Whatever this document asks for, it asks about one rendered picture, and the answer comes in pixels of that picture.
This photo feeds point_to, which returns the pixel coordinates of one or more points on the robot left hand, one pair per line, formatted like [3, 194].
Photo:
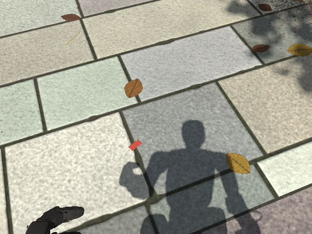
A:
[54, 217]

